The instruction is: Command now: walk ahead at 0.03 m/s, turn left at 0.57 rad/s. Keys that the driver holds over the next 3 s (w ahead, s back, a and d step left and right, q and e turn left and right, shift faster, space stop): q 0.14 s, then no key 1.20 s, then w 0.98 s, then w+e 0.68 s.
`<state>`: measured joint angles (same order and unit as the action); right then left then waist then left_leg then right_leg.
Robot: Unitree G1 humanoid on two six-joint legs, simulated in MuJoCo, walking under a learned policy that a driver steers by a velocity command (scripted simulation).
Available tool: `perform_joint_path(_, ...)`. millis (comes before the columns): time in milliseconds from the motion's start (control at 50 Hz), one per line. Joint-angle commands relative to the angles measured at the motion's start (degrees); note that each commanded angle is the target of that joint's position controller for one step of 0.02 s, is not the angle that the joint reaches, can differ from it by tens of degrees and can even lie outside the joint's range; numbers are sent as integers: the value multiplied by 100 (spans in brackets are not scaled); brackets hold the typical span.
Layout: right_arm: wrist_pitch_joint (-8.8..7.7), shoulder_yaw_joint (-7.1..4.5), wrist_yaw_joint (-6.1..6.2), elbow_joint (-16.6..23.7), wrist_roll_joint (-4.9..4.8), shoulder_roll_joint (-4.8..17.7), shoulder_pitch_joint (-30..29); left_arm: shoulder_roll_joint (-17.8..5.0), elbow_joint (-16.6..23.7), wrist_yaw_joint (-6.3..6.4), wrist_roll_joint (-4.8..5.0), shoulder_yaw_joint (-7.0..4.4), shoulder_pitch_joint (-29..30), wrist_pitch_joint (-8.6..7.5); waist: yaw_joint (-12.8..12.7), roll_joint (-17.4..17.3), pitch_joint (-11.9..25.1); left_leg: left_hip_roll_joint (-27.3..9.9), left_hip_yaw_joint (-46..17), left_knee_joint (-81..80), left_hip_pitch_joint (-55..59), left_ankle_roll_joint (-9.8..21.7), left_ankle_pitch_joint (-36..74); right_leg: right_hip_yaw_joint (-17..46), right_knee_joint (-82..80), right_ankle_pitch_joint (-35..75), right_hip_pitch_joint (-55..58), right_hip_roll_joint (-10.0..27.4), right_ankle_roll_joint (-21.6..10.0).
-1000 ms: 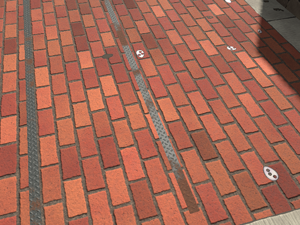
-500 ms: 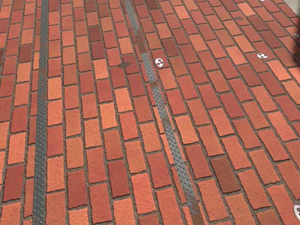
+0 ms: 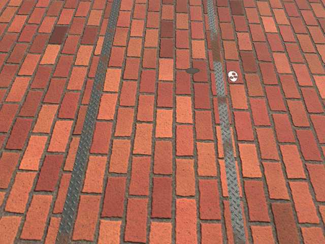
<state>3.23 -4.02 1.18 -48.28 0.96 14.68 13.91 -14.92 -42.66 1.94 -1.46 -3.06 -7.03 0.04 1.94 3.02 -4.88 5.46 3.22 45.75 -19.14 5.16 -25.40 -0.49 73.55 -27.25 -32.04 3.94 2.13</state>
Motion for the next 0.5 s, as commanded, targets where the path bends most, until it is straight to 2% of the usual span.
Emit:
perform_joint_path(20, -203, -164, 8, 665, 71, 946, -417, -641, 187, 74, -49, -186, -563, 158, -317, -463, 782, -1819, -2336, -1604, 149, 1364, 5315, 123, 91, 881, 116, -126, -19)
perform_joint_path(40, -226, -175, 7, 673, 34, 988, -371, -567, 293, 62, -59, -165, -377, 184, -284, -415, 851, -1711, -2309, -1556, 204, 1302, 5360, 106, 34, 1000, 127, -176, -79)
perform_joint_path(80, -224, -201, 0, 714, 26, 1049, -200, -481, 451, 25, -51, -126, -136, 185, -162, -487, 962, -1606, -2338, -1438, 622, 1263, 5609, 121, -88, 1027, -75, -271, -136)
perform_joint_path(140, -148, -206, 9, 863, 77, 1036, -55, -512, 630, -7, -16, -103, 97, 164, 10, -691, 1033, -1544, -2462, -1338, 1158, 1250, 5627, 194, -386, 890, -325, -338, -122)
perform_joint_path(220, -92, -177, -14, 1044, 98, 968, -111, -511, 746, -45, 14, -35, 68, 183, 70, -860, 1072, -1533, -2489, -1384, 1345, 1159, 5585, 200, -1016, 653, -44, -329, -115)
perform_joint_path(300, -46, -123, -70, 1147, 67, 891, -483, -462, 726, -97, 71, 29, -325, 191, -37, -1041, 1078, -1348, -2306, -1400, 883, 867, 5583, 72, -2186, 459, 1099, -348, -212)
perform_joint_path(340, -12, -78, -82, 1157, -28, 829, -808, -352, 598, -135, 70, 61, -782, 162, -299, -965, 1067, -1119, -2130, -1260, 528, 585, 5360, -101, -3397, 1022, 2037, -413, -287)
perform_joint_path(360, 7, -34, -63, 1176, -114, 725, -996, -257, 482, -150, 41, 84, -1122, 121, -524, -775, 1037, -910, -1979, -998, 330, 358, 4824, -140, -4445, 1896, 2621, -392, -355)
perform_joint_path(380, 32, -23, -56, 1233, -129, 492, -690, -732, 422, -133, 10, -25, -1123, 60, -212, 461, 829, -254, -1370, -134, -30, -35, 2887, 864, -4779, 4808, 2911, 382, -650)
perform_joint_path(400, 50, -20, -10, 1178, -65, 533, -486, -803, 572, -140, 96, 0, -820, -13, -91, 1009, 558, 311, -1029, 394, -863, -243, -379, 1883, -5040, 6727, 2955, 1360, -1189)
perform_joint_path(420, 55, -22, 29, 1037, -46, 604, -471, -809, 705, -186, 44, -10, -681, -78, -170, 798, 612, 144, -1174, 1122, -584, -318, -618, 2096, -5289, 6409, 2366, 1689, -1679)
perform_joint_path(440, 49, -41, 16, 980, -81, 667, -564, -711, 784, -211, -12, 24, -352, -121, -61, 488, 619, 58, -1194, 1439, -353, -328, -275, 1947, -5388, 5799, 2027, 1580, -1793)
perform_joint_path(460, 51, -49, -20, 927, -113, 672, -669, -540, 804, -211, -29, 96, -59, -162, 42, 271, 580, -20, -1141, 1546, -156, -349, 153, 1583, -5388, 5593, 1808, 1366, -1690)
perform_joint_path(480, 70, -2, -72, 1000, -112, 576, -766, -399, 673, -178, 48, 164, -66, -143, 186, 259, 462, -151, -1118, 841, -312, -451, -264, 1254, -5424, 5704, 2155, 1092, -1392)
perform_joint_path(500, 88, 95, -124, 944, -106, 386, -758, -435, 599, -163, 25, 160, -133, -123, 119, 484, 546, -214, -919, 299, -91, -516, -282, 949, -5393, 5598, 2355, 883, -1224)
